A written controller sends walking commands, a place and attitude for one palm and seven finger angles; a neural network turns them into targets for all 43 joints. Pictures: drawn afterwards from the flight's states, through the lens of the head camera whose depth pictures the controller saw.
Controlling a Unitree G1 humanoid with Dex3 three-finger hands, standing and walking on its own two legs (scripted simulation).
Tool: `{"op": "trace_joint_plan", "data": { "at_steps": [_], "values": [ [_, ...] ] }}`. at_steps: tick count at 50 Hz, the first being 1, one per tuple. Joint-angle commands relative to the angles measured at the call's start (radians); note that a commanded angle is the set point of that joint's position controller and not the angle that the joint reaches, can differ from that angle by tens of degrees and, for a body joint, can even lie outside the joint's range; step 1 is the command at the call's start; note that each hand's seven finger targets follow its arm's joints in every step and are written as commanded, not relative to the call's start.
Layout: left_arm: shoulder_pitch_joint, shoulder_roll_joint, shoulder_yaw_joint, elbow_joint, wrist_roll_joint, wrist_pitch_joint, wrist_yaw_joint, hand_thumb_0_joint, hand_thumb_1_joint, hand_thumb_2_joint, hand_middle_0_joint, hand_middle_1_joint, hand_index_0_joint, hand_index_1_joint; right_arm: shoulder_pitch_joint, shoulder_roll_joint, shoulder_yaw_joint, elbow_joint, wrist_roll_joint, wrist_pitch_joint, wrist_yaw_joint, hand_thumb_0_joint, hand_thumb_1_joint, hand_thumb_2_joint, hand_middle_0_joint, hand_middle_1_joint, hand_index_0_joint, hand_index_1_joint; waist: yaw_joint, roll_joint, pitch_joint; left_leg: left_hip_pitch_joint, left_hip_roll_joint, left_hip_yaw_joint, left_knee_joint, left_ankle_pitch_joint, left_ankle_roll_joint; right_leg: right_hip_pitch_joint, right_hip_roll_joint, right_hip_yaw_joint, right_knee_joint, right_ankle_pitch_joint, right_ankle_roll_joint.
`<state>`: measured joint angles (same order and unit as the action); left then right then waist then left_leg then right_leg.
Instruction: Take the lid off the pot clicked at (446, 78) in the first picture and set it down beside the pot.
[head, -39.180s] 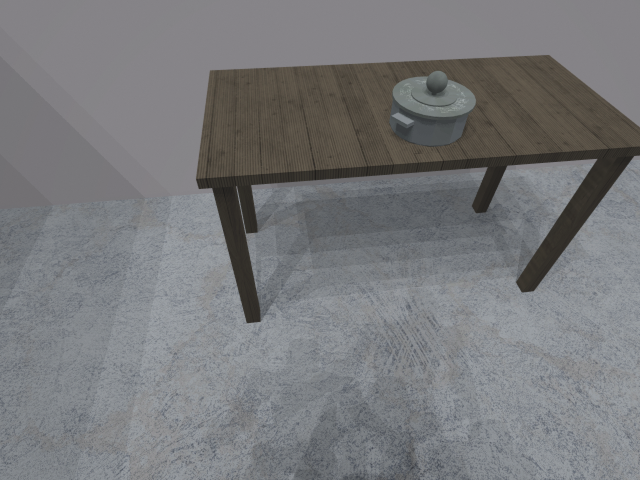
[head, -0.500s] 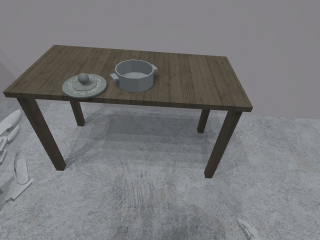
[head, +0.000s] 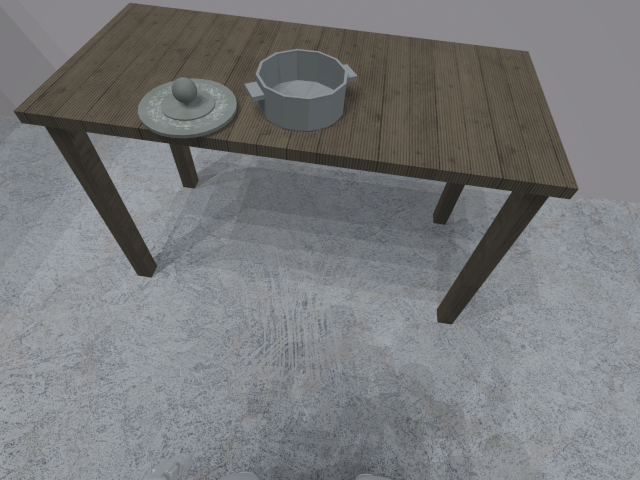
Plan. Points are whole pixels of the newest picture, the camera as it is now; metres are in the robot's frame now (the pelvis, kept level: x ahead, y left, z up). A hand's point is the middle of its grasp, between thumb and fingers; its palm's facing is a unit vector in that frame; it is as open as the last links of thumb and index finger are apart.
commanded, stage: stop stepping back and stand still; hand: left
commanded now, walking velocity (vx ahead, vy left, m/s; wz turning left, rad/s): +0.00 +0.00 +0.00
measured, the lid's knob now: (184, 90) +0.82 +0.31 +0.00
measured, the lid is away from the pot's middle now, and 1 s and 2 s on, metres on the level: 0.25 0.25 0.25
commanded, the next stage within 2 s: let the arm hang, fingers relaxed in 0.60 s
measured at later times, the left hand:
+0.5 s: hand out of the picture +0.11 +0.19 -0.15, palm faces +0.02 -0.98 -0.21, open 7.3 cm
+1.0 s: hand out of the picture +0.09 +0.19 -0.15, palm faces -0.01 -0.98 -0.21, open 7.3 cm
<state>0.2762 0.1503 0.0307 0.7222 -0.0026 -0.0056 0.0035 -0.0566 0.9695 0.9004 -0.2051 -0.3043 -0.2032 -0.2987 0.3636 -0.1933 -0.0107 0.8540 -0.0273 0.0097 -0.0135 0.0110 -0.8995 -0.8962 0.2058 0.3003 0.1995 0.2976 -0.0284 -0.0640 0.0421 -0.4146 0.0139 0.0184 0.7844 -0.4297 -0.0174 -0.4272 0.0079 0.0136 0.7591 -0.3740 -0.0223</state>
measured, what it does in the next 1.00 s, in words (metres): steps on the spot: left foot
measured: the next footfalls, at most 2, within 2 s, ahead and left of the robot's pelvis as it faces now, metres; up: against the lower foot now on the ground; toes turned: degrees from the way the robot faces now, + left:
left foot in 0.20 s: +0.05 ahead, +0.12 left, +0.00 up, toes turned +0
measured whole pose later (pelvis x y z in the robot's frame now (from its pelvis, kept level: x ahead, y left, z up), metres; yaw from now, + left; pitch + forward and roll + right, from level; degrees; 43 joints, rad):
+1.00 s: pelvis +0.06 +0.01 +0.03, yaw -3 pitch -1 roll +0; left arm 0.24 0.16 0.03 1.07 0.00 0.00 0.05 0.00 0.92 0.90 -0.20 -0.30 -0.20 -0.30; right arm 0.34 -0.11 -0.02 1.09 -0.01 0.01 -0.05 0.01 -0.90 -0.90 0.20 0.30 0.20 0.30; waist -0.03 0.01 0.05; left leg -0.13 0.00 0.04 0.48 -0.34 0.02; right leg -0.14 0.04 0.05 0.47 -0.32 -0.02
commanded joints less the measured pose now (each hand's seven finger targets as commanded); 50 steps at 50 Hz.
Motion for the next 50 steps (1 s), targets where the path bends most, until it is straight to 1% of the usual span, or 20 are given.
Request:
{"op": "trace_joint_plan", "data": {
  "at_steps": [1,3,5,7,8,10,11,12,14,15,17,18,20,24,27,30,36,40,42,50],
  "values": [
    [0.073,0.209,0.056,0.018,0.034,-0.043,0.022,0.0,0.9,0.9,-0.2,-0.3,-0.2,-0.3,-0.043,-0.057,-0.059,-0.08,0.017,-0.033,0.002,0.0,-0.9,-0.9,0.2,0.3,0.2,0.3,0.022,0.002,-0.172,-0.124,-0.015,-0.027,0.213,-0.122,0.01,0.331,-0.297,0.492,-0.395,0.503,-0.187],
    [0.024,0.171,0.053,0.058,0.031,-0.041,0.038,0.0,0.9,0.9,-0.2,-0.3,-0.2,-0.3,-0.039,-0.07,-0.062,-0.047,0.018,-0.026,-0.002,0.0,-0.9,-0.9,0.2,0.3,0.2,0.3,0.015,-0.082,-0.125,-0.134,0.016,-0.062,0.204,-0.105,0.022,0.35,-0.287,0.41,-0.371,0.659,-0.198],
    [0.018,0.155,0.051,0.099,0.031,-0.033,0.043,0.0,0.9,0.9,-0.2,-0.3,-0.2,-0.3,-0.033,-0.039,-0.055,-0.022,0.025,-0.021,0.0,0.0,-0.9,-0.9,0.2,0.3,0.2,0.3,0.009,-0.06,-0.115,-0.057,0.014,-0.038,0.019,-0.085,0.028,0.354,-0.243,0.295,-0.359,0.71,-0.184],
    [0.013,0.15,0.046,0.136,0.022,-0.025,0.041,0.0,0.9,0.9,-0.2,-0.3,-0.2,-0.3,0.006,-0.013,-0.046,0.018,0.027,-0.019,0.002,0.0,-0.9,-0.9,0.2,0.3,0.2,0.3,-0.012,-0.034,-0.087,0.074,0.0,-0.003,-0.233,0.081,0.034,0.323,-0.177,0.195,-0.33,0.68,-0.123],
    [0.014,0.138,0.043,0.155,0.013,-0.023,0.039,0.0,0.9,0.9,-0.2,-0.3,-0.2,-0.3,0.04,-0.015,-0.044,0.041,0.026,-0.023,0.001,0.0,-0.9,-0.9,0.2,0.3,0.2,0.3,-0.02,-0.031,-0.097,0.168,0.007,-0.015,-0.347,0.251,0.041,0.295,-0.137,0.152,-0.293,0.597,-0.08],
    [0.065,0.085,0.025,0.173,-0.001,-0.018,0.032,0.0,0.9,0.9,-0.2,-0.3,-0.2,-0.3,0.009,-0.097,-0.052,0.04,0.018,-0.034,-0.017,0.0,-0.9,-0.9,0.2,0.3,0.2,0.3,0.019,0.143,-0.129,0.356,0.184,-0.202,-0.364,0.609,0.129,0.127,-0.042,0.054,-0.217,0.335,0.0],
    [0.061,0.07,0.016,0.18,0.005,-0.015,0.031,0.0,0.9,0.9,-0.2,-0.3,-0.2,-0.3,-0.003,-0.119,-0.057,0.031,0.017,-0.029,-0.023,0.0,-0.9,-0.9,0.2,0.3,0.2,0.3,0.015,0.176,-0.11,0.367,0.24,-0.239,-0.373,0.643,0.177,0.087,-0.018,0.029,-0.207,0.172,0.013],
    [0.049,0.064,0.012,0.188,0.008,-0.015,0.031,0.0,0.9,0.9,-0.2,-0.3,-0.2,-0.3,-0.008,-0.123,-0.053,0.035,0.01,-0.022,-0.029,0.0,-0.9,-0.9,0.2,0.3,0.2,0.3,0.012,0.134,-0.082,0.34,0.242,-0.203,-0.366,0.668,0.184,0.113,-0.007,0.028,-0.234,0.107,0.014],
    [0.035,0.087,0.017,0.223,0.008,-0.012,0.027,0.0,0.9,0.9,-0.2,-0.3,-0.2,-0.3,-0.02,-0.085,-0.045,0.066,0.017,-0.026,-0.035,0.0,-0.9,-0.9,0.2,0.3,0.2,0.3,0.015,0.203,-0.081,0.347,0.166,-0.128,-0.338,0.783,0.129,0.179,-0.028,0.018,-0.262,0.302,0.009],
    [0.038,0.102,0.018,0.232,0.007,-0.013,0.028,0.0,0.9,0.9,-0.2,-0.3,-0.2,-0.3,-0.018,-0.075,-0.043,0.073,0.02,-0.025,-0.036,0.0,-0.9,-0.9,0.2,0.3,0.2,0.3,0.014,0.17,-0.092,0.357,0.143,-0.096,-0.313,0.813,0.107,0.212,-0.038,0.028,-0.264,0.402,0.0],
    [0.048,0.107,0.017,0.251,0.008,-0.017,0.037,0.0,0.9,0.9,-0.2,-0.3,-0.2,-0.3,-0.018,-0.057,-0.046,0.084,0.024,-0.024,-0.036,0.0,-0.9,-0.9,0.2,0.3,0.2,0.3,0.01,0.089,-0.09,0.348,0.108,-0.049,-0.276,0.753,0.075,0.248,-0.065,0.061,-0.284,0.552,-0.017],
    [0.045,0.111,0.016,0.258,0.008,-0.016,0.04,0.0,0.9,0.9,-0.2,-0.3,-0.2,-0.3,-0.017,-0.056,-0.048,0.088,0.024,-0.022,-0.035,0.0,-0.9,-0.9,0.2,0.3,0.2,0.3,0.009,0.045,-0.089,0.337,0.096,-0.042,-0.272,0.703,0.067,0.267,-0.076,0.066,-0.287,0.592,-0.022],
    [0.041,0.111,0.015,0.264,0.01,-0.016,0.043,0.0,0.9,0.9,-0.2,-0.3,-0.2,-0.3,-0.024,-0.057,-0.048,0.096,0.024,-0.02,-0.033,0.0,-0.9,-0.9,0.2,0.3,0.2,0.3,0.007,0.014,-0.084,0.329,0.087,-0.032,-0.28,0.612,0.061,0.279,-0.085,0.077,-0.297,0.607,-0.026],
    [0.026,0.108,0.019,0.269,0.011,-0.012,0.046,0.0,0.9,0.9,-0.2,-0.3,-0.2,-0.3,-0.029,-0.046,-0.048,0.117,0.02,-0.016,-0.033,0.0,-0.9,-0.9,0.2,0.3,0.2,0.3,0.007,0.056,-0.055,0.319,0.084,-0.029,-0.296,0.578,0.061,0.279,-0.083,0.079,-0.295,0.586,-0.028],
    [0.013,0.109,0.018,0.267,0.01,-0.007,0.044,0.0,0.9,0.9,-0.2,-0.3,-0.2,-0.3,-0.03,-0.045,-0.046,0.127,0.018,-0.014,-0.034,0.0,-0.9,-0.9,0.2,0.3,0.2,0.3,0.009,0.108,-0.026,0.321,0.091,-0.04,-0.314,0.559,0.068,0.254,-0.074,0.071,-0.301,0.501,-0.029],
    [0.007,0.11,0.021,0.272,0.009,-0.007,0.043,0.0,0.9,0.9,-0.2,-0.3,-0.2,-0.3,-0.021,-0.05,-0.046,0.136,0.018,-0.016,-0.036,0.0,-0.9,-0.9,0.2,0.3,0.2,0.3,0.009,0.087,-0.046,0.33,0.092,-0.042,-0.315,0.586,0.069,0.278,-0.071,0.07,-0.295,0.515,-0.031],
    [0.0,0.105,0.018,0.279,0.009,-0.004,0.044,0.0,0.9,0.9,-0.2,-0.3,-0.2,-0.3,-0.012,-0.04,-0.042,0.156,0.019,-0.014,-0.036,0.0,-0.9,-0.9,0.2,0.3,0.2,0.3,0.012,0.069,0.0,0.3,0.086,-0.044,-0.338,0.493,0.065,0.271,-0.072,0.08,-0.32,0.466,-0.034],
    [0.002,0.102,0.017,0.289,0.006,-0.005,0.043,0.0,0.9,0.9,-0.2,-0.3,-0.2,-0.3,0.016,-0.039,-0.037,0.175,0.019,-0.018,-0.037,0.0,-0.9,-0.9,0.2,0.3,0.2,0.3,0.013,0.073,-0.02,0.303,0.089,-0.048,-0.352,0.489,0.067,0.29,-0.072,0.076,-0.326,0.45,-0.032],
    [0.002,0.097,0.015,0.291,0.005,-0.004,0.043,0.0,0.9,0.9,-0.2,-0.3,-0.2,-0.3,0.022,-0.034,-0.036,0.183,0.019,-0.017,-0.037,0.0,-0.9,-0.9,0.2,0.3,0.2,0.3,0.012,0.087,0.005,0.292,0.091,-0.05,-0.365,0.457,0.069,0.275,-0.069,0.075,-0.332,0.409,-0.031],
    [0.025,0.083,0.01,0.323,0.005,-0.008,0.045,0.0,0.9,0.9,-0.2,-0.3,-0.2,-0.3,0.043,-0.016,-0.034,0.208,0.021,-0.02,-0.037,0.0,-0.9,-0.9,0.2,0.3,0.2,0.3,0.012,0.052,0.01,0.292,0.083,-0.049,-0.371,0.412,0.068,0.27,-0.072,0.09,-0.358,0.404,-0.03]
  ]
}}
